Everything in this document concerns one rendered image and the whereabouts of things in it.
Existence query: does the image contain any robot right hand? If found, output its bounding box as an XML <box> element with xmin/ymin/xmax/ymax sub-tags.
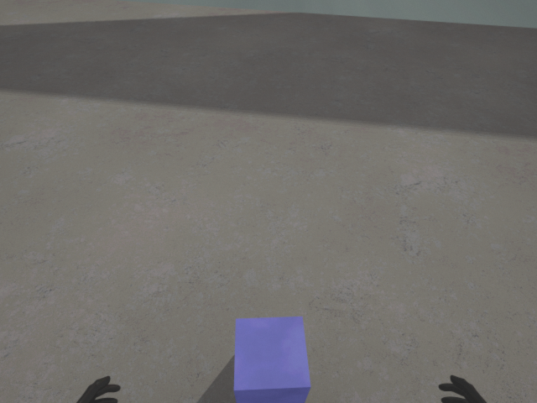
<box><xmin>439</xmin><ymin>375</ymin><xmax>487</xmax><ymax>403</ymax></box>

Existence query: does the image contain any robot left hand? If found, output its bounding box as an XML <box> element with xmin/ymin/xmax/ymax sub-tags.
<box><xmin>76</xmin><ymin>376</ymin><xmax>121</xmax><ymax>403</ymax></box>

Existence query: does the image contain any carton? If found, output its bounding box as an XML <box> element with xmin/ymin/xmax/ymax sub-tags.
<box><xmin>234</xmin><ymin>317</ymin><xmax>310</xmax><ymax>403</ymax></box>

